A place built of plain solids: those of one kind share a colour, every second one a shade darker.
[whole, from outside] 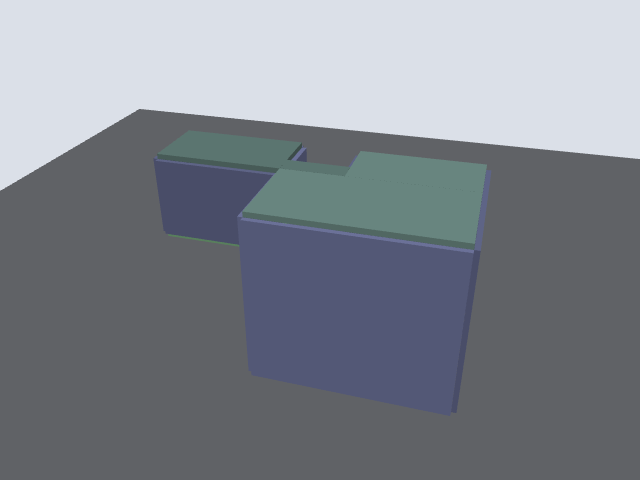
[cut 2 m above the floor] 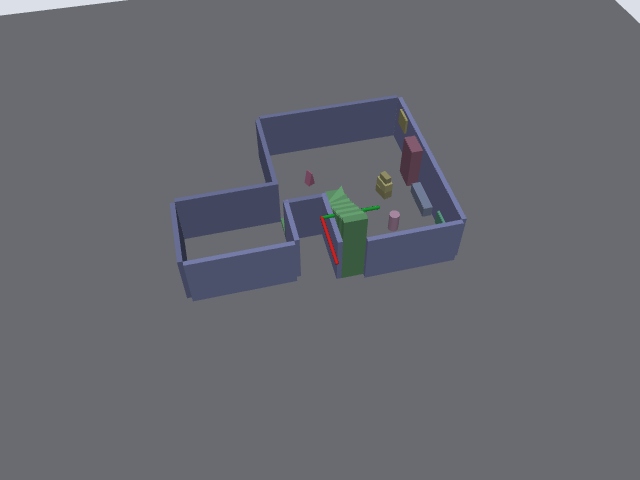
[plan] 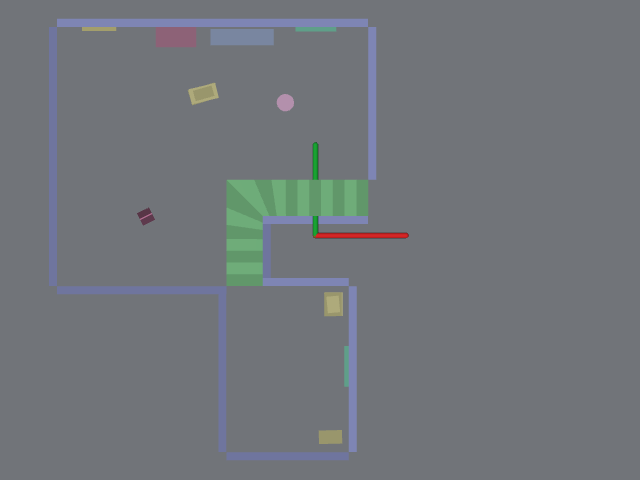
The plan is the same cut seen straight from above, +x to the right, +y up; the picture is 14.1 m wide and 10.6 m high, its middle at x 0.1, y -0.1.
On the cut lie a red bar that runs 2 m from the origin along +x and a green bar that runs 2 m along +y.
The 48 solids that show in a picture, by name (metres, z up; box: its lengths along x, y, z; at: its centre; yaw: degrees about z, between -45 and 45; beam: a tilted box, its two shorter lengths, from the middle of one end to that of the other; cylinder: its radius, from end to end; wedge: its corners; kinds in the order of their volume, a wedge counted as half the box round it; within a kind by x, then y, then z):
{
 "wall_1": {"box": [0.18, 5.72, 6.19], "at": [-5.8, 1.74, 3.04]},
 "wall_2": {"box": [3.74, 0.18, 6.19], "at": [-3.84, -1.21, 3.04]},
 "wall_3": {"box": [6.87, 0.18, 6.19], "at": [-2.27, 4.7, 3.04]},
 "wall_4": {"box": [0.18, 3.67, 2.95], "at": [-2.06, -2.95, 1.43]},
 "wall_5": {"box": [0.18, 1.55, 6.19], "at": [-1.08, -0.34, 3.04]},
 "wall_6": {"box": [2.7, 0.18, 2.95], "at": [-0.62, -4.88, 1.43]},
 "wall_7": {"box": [1.9, 0.18, 2.95], "at": [-0.22, -1.03, 1.43]},
 "wall_8": {"box": [2.33, 0.18, 6.19], "at": [0.0, 0.34, 3.04]},
 "wall_9": {"box": [0.18, 3.67, 2.95], "at": [0.82, -2.95, 1.43]},
 "wall_10": {"box": [0.18, 1.76, 3.04], "at": [1.07, -0.45, 4.62]},
 "wall_11": {"box": [0.18, 3.37, 6.19], "at": [1.25, 2.92, 3.04]},
 "wall_12": {"box": [4.73, 0.18, 3.04], "at": [3.53, 1.32, 4.62]},
 "wall_13": {"box": [0.18, 2.56, 3.04], "at": [5.98, -0.05, 4.62]},
 "roof_1": {"box": [4.54, 2.35, 0.2], "at": [-3.44, 0.06, 6.24]},
 "roof_2": {"box": [6.87, 3.37, 0.2], "at": [-2.27, 2.92, 6.24]},
 "roof_3": {"box": [2.33, 0.8, 0.2], "at": [0.0, 0.83, 6.24]},
 "roof_4": {"box": [4.73, 2.56, 0.2], "at": [3.53, -0.05, 6.24]},
 "tread_1": {"wedge": [[-1.97, -1.11, -0.05], [-1.97, -1.11, 0.17], [-1.97, -0.85, -0.05], [-1.97, -0.85, 0.17], [-1.17, -1.11, -0.05], [-1.17, -1.11, 0.18], [-1.17, -0.85, -0.05], [-1.17, -0.85, 0.17]]},
 "tread_2": {"wedge": [[-1.97, -0.85, -0.05], [-1.97, -0.85, 0.35], [-1.97, -0.59, -0.05], [-1.97, -0.59, 0.34], [-1.17, -0.86, -0.05], [-1.17, -0.86, 0.35], [-1.17, -0.59, -0.05], [-1.17, -0.59, 0.34]]},
 "tread_3": {"wedge": [[-1.97, -0.6, -0.05], [-1.97, -0.6, 0.52], [-1.97, -0.33, -0.05], [-1.97, -0.33, 0.52], [-1.17, -0.6, -0.05], [-1.17, -0.6, 0.52], [-1.17, -0.33, -0.05], [-1.17, -0.33, 0.52]]},
 "tread_4": {"wedge": [[-1.97, -0.34, -0.05], [-1.97, -0.34, 0.69], [-1.97, -0.07, -0.05], [-1.97, -0.07, 0.69], [-1.17, -0.34, -0.05], [-1.17, -0.34, 0.69], [-1.17, -0.08, -0.05], [-1.17, -0.08, 0.69]]},
 "tread_5": {"wedge": [[-1.97, -0.08, -0.05], [-1.97, -0.08, 0.86], [-1.97, 0.24, -0.05], [-1.97, 0.24, 0.86], [-1.17, -0.08, -0.05], [-1.17, -0.08, 0.86], [-1.17, 0.12, -0.05], [-1.17, 0.12, 0.86]]},
 "tread_6": {"wedge": [[-1.97, 0.23, -0.05], [-1.97, 0.23, 1.04], [-1.97, 0.62, -0.05], [-1.97, 0.62, 1.03], [-1.17, 0.12, -0.05], [-1.17, 0.12, 1.04], [-1.17, 0.29, -0.05], [-1.17, 0.29, 1.03]]},
 "tread_7": {"wedge": [[-1.97, 0.62, -0.05], [-1.97, 0.62, 1.21], [-1.97, 1.24, -0.05], [-1.97, 1.24, 1.2], [-1.17, 0.28, -0.05], [-1.17, 0.28, 1.21], [-1.17, 0.44, -0.05], [-1.17, 0.44, 1.21]]},
 "tread_8": {"wedge": [[-1.97, 1.23, -0.05], [-1.97, 1.23, 1.38], [-1.35, 1.23, -0.05], [-1.35, 1.23, 1.38], [-1.17, 0.43, -0.05], [-1.17, 0.43, 1.38], [-1.01, 0.43, -0.05], [-1.01, 0.43, 1.38]]},
 "tread_9": {"wedge": [[-1.36, 1.23, -0.05], [-1.36, 1.23, 1.55], [-1.02, 0.43, -0.05], [-1.02, 0.43, 1.55], [-0.97, 1.23, -0.05], [-0.97, 1.23, 1.55], [-0.85, 0.43, -0.05], [-0.85, 0.43, 1.55]]},
 "tread_10": {"wedge": [[-0.97, 1.23, -0.05], [-0.97, 1.23, 1.73], [-0.85, 0.43, -0.05], [-0.85, 0.43, 1.73], [-0.65, 0.43, -0.05], [-0.65, 0.43, 1.73], [-0.65, 1.23, -0.05], [-0.65, 1.23, 1.73]]},
 "tread_11": {"wedge": [[-0.66, 1.23, -0.05], [-0.66, 1.23, 1.9], [-0.65, 0.43, -0.05], [-0.65, 0.43, 1.9], [-0.4, 0.43, -0.05], [-0.4, 0.43, 1.9], [-0.39, 1.23, -0.05], [-0.39, 1.23, 1.9]]},
 "tread_12": {"wedge": [[-0.4, 0.43, -0.05], [-0.4, 0.43, 2.07], [-0.4, 1.23, -0.05], [-0.4, 1.23, 2.07], [-0.13, 0.43, -0.05], [-0.13, 0.43, 2.07], [-0.13, 1.23, -0.05], [-0.13, 1.23, 2.07]]},
 "tread_13": {"wedge": [[-0.14, 0.43, -0.05], [-0.14, 0.43, 2.24], [-0.14, 1.23, -0.05], [-0.14, 1.23, 2.24], [0.12, 0.43, -0.05], [0.12, 0.43, 2.24], [0.12, 1.23, -0.05], [0.12, 1.23, 2.24]]},
 "tread_14": {"wedge": [[0.12, 0.43, -0.05], [0.12, 0.43, 2.42], [0.12, 1.23, -0.05], [0.12, 1.23, 2.42], [0.39, 0.43, -0.05], [0.39, 0.43, 2.41], [0.39, 1.23, -0.05], [0.39, 1.23, 2.41]]},
 "tread_15": {"wedge": [[0.38, 0.43, -0.05], [0.38, 0.43, 2.59], [0.38, 1.23, -0.05], [0.38, 1.23, 2.59], [0.65, 0.43, -0.05], [0.65, 0.43, 2.59], [0.65, 1.23, -0.05], [0.65, 1.23, 2.59]]},
 "tread_16": {"wedge": [[0.64, 0.43, -0.05], [0.64, 0.43, 2.76], [0.64, 1.23, -0.05], [0.64, 1.23, 2.76], [0.91, 0.43, -0.05], [0.91, 0.43, 2.76], [0.91, 1.23, -0.05], [0.91, 1.23, 2.76]]},
 "tread_17": {"wedge": [[0.9, 1.23, -0.05], [0.9, 1.23, 2.94], [0.91, 0.43, -0.05], [0.91, 0.43, 2.93], [1.17, 0.43, -0.05], [1.17, 0.43, 2.93], [1.17, 1.23, -0.05], [1.17, 1.23, 2.93]]},
 "floor_1": {"box": [4.73, 2.56, 0.2], "at": [3.53, -0.05, 3.0]},
 "lockers_1": {"box": [0.9, 0.45, 1.85], "at": [-3.08, 4.38, 0.88]},
 "carton_1": {"box": [0.61, 0.34, 0.42], "at": [-2.48, 3.12, 0.16], "yaw": 16.9},
 "carton_2": {"box": [0.61, 0.34, 0.37], "at": [-2.47, 3.13, 0.55], "yaw": 13.5},
 "carton_3": {"box": [0.43, 0.24, 0.26], "at": [-2.47, 3.14, 0.87], "yaw": 16.0},
 "carton_4": {"box": [0.52, 0.3, 0.42], "at": [0.33, -4.45, 0.16], "yaw": 1.2},
 "carton_5": {"box": [0.39, 0.53, 0.33], "at": [0.39, -1.52, 0.49], "yaw": 0.5},
 "carton_6": {"box": [0.27, 0.37, 0.23], "at": [0.39, -1.52, 0.77], "yaw": 5.2},
 "bench_1": {"box": [1.4, 0.36, 0.5], "at": [-1.62, 4.38, 0.2]},
 "radiator_1": {"box": [0.9, 0.1, 0.6], "at": [0.01, 4.56, 0.45]},
 "radiator_2": {"box": [0.1, 0.9, 0.45], "at": [0.68, -2.89, 0.38]},
 "bin_1": {"cylinder": 0.19, "from": [-0.66, 2.93, 0.0], "to": [-0.66, 2.93, 0.75]},
 "sign_1": {"wedge": [[-3.94, 0.49, 0.0], [-3.88, 0.37, 0.62], [-3.87, 0.34, 0.62], [-3.81, 0.22, 0.0], [-3.67, 0.62, 0.0], [-3.62, 0.5, 0.62], [-3.6, 0.47, 0.62], [-3.54, 0.35, 0.0]]},
 "cabinet_1": {"box": [0.76, 0.09, 0.67], "at": [-4.78, 4.56, 1.52]}
}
